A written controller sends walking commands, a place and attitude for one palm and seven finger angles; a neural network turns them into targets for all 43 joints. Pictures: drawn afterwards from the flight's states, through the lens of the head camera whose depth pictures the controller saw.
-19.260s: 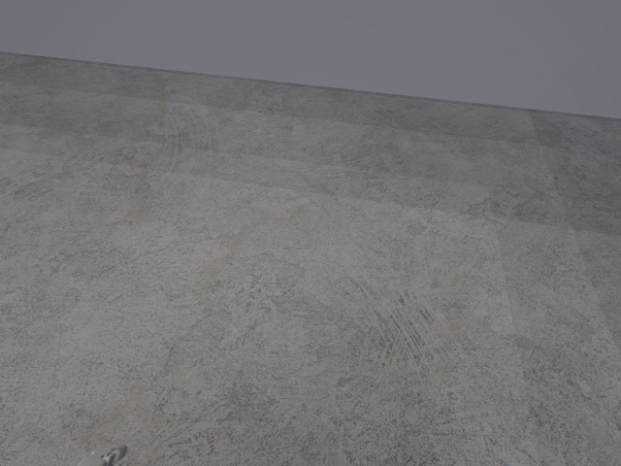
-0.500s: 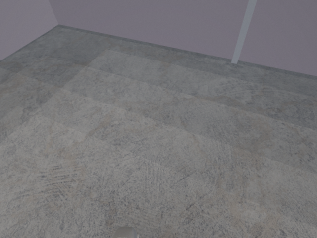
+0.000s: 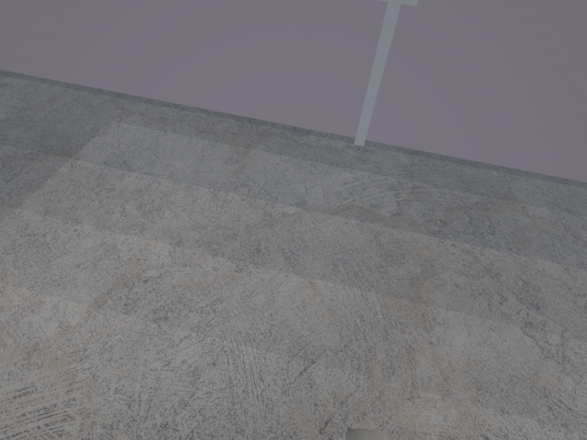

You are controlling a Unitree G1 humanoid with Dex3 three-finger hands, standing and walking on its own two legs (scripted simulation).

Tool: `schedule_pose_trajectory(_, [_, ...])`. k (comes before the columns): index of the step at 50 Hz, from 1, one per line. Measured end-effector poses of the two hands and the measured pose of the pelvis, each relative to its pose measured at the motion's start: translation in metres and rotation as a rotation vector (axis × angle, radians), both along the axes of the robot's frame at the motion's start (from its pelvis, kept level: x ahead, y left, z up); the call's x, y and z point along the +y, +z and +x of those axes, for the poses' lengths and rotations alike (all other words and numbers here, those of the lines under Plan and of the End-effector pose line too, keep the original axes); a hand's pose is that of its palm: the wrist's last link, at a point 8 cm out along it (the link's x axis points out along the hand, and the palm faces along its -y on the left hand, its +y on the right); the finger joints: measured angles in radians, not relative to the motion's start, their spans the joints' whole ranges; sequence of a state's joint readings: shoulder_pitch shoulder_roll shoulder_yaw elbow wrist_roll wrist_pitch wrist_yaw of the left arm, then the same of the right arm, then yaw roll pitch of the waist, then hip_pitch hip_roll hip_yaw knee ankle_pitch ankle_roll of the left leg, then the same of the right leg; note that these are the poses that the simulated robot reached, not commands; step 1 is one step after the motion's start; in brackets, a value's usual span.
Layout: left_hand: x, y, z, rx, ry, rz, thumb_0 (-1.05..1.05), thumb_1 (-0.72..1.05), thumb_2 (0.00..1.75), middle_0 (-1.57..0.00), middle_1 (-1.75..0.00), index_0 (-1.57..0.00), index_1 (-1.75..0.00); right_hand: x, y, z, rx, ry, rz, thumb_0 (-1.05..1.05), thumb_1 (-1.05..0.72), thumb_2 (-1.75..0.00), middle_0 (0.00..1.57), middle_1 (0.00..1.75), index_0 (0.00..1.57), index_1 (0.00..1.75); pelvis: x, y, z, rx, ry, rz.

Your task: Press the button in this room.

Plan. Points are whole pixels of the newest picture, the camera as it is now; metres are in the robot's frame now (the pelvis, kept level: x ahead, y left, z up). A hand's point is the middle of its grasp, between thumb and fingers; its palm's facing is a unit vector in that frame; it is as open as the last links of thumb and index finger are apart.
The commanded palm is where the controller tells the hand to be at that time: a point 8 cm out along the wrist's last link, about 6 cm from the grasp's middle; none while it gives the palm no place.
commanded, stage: turn or walk to find it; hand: left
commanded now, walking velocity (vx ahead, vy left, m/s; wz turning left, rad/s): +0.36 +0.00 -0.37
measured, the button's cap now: out of the picture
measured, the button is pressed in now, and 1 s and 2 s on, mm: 0 0 0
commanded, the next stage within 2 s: stand and wait in 1.46 s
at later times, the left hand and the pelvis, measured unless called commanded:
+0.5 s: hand (273, 333) +0.34 +0.06 -0.17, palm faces -0.15 -0.97 -0.19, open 7.2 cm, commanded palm none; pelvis +0.19 -0.09 -0.02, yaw -10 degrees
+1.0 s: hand (261, 354) +0.30 +0.08 -0.19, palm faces -0.05 -0.99 -0.14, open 7.4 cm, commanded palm none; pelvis +0.41 -0.08 -0.03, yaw -10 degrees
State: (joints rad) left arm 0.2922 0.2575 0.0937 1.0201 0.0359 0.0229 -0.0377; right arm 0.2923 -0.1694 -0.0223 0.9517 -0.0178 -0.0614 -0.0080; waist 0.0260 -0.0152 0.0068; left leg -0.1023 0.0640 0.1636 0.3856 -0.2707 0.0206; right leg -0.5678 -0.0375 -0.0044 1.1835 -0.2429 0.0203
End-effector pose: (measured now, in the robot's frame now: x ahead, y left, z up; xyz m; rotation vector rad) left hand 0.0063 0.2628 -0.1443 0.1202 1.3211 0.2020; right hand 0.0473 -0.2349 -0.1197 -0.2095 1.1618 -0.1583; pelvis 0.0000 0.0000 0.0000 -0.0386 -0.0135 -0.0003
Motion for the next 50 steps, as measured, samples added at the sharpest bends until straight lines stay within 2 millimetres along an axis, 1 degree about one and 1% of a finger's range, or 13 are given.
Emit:
schedule_pose_trajectory(5, [-0.004,0.002,0.093,-0.085,-0.101,0.012,0.01,0.92,0.9,-0.19,-0.29,-0.19,-0.3,0.007,-0.01,-0.055,0.174,-0.15,0.021,0.0,-0.9,-0.89,0.2,0.3,0.2,0.3,-0.002,-0.003,0.033,0.003,-0.058,0.015])
schedule_pose_trajectory(8, [-0.023,0.001,0.149,-0.115,-0.174,-0.001,0.01,0.92,0.9,-0.19,-0.29,-0.19,-0.3,0.014,-0.014,-0.084,0.284,-0.231,0.046,0.0,-0.91,-0.89,0.2,0.3,0.2,0.3,-0.008,-0.006,0.055,0.008,-0.089,0.023])
schedule_pose_trajectory(11, [-0.054,-0.001,0.207,-0.145,-0.258,-0.024,0.01,0.92,0.9,-0.19,-0.29,-0.19,-0.3,0.021,-0.015,-0.105,0.392,-0.303,0.079,0.0,-0.91,-0.89,0.2,0.3,0.2,0.3,-0.018,-0.011,0.079,0.015,-0.114,0.03])
schedule_pose_trajectory(15, [-0.106,-0.007,0.283,-0.207,-0.363,-0.05,0.01,0.92,0.9,-0.19,-0.29,-0.19,-0.3,0.025,-0.019,-0.116,0.524,-0.387,0.135,0.0,-0.91,-0.89,0.2,0.3,0.2,0.3,-0.039,-0.023,0.115,0.023,-0.146,0.035])
schedule_pose_trajectory(18, [-0.14,-0.013,0.324,-0.272,-0.395,-0.055,0.01,0.91,0.9,-0.2,-0.3,-0.19,-0.3,0.015,-0.028,-0.104,0.584,-0.426,0.176,0.01,-0.91,-0.89,0.2,0.3,0.2,0.3,-0.061,-0.034,0.144,0.014,-0.172,0.052])
schedule_pose_trajectory(20, [-0.153,-0.012,0.333,-0.272,-0.385,-0.058,0.01,0.91,0.9,-0.2,-0.3,-0.2,-0.3,0.001,-0.033,-0.078,0.558,-0.432,0.181,0.01,-0.91,-0.89,0.2,0.3,0.2,0.3,-0.072,-0.032,0.157,-0.001,-0.172,0.055])
schedule_pose_trajectory(23, [-0.16,-0.007,0.328,-0.218,-0.349,-0.053,0.01,0.91,0.9,-0.2,-0.3,-0.2,-0.3,-0.027,-0.039,-0.017,0.442,-0.395,0.168,0.01,-0.91,-0.89,0.2,0.3,0.2,0.3,-0.083,-0.022,0.178,-0.017,-0.17,0.056])
schedule_pose_trajectory(30, [-0.135,0.017,0.336,-0.174,-0.268,0.058,-0.04,0.96,0.9,-0.2,-0.3,-0.2,-0.3,-0.083,-0.042,0.147,0.125,-0.278,0.132,0.0,-0.91,-0.9,0.19,0.3,0.19,0.3,-0.099,-0.009,0.226,-0.011,-0.175,0.048])
schedule_pose_trajectory(35, [-0.13,0.013,0.323,-0.066,-0.219,0.061,-0.02,0.94,0.9,-0.2,-0.3,-0.2,-0.3,-0.108,-0.032,0.239,-0.002,-0.217,0.102,0.0,-0.93,-0.9,0.19,0.3,0.19,0.3,-0.104,-0.006,0.266,-0.003,-0.177,0.044])
schedule_pose_trajectory(40, [-0.136,0.003,0.303,0.073,-0.15,0.021,0.0,0.92,0.9,-0.2,-0.3,-0.2,-0.3,-0.114,-0.024,0.319,-0.043,-0.138,0.083,0.0,-0.92,-0.9,0.19,0.3,0.19,0.3,-0.104,-0.008,0.308,0.005,-0.169,0.04])
schedule_pose_trajectory(45, [-0.142,-0.004,0.286,0.244,-0.077,-0.03,0.0,0.92,0.9,-0.2,-0.3,-0.2,-0.3,-0.104,-0.024,0.401,-0.055,-0.056,0.07,0.0,-0.91,-0.9,0.19,0.3,0.19,0.3,-0.097,-0.014,0.356,0.016,-0.163,0.036])
schedule_pose_trajectory(48, [-0.14,-0.011,0.288,0.342,-0.054,-0.058,0.01,0.91,0.9,-0.2,-0.3,-0.2,-0.3,-0.093,-0.029,0.446,-0.09,-0.036,0.056,0.0,-0.91,-0.9,0.19,0.3,0.19,0.3,-0.088,-0.024,0.39,0.016,-0.168,0.035])
schedule_pose_trajectory(50, [-0.137,-0.013,0.303,0.376,-0.063,-0.071,0.01,0.91,0.9,-0.2,-0.3,-0.2,-0.3,-0.087,-0.03,0.462,-0.116,-0.049,0.051,0.0,-0.91,-0.9,0.19,0.3,0.2,0.3,-0.083,-0.027,0.408,0.002,-0.177,0.039])
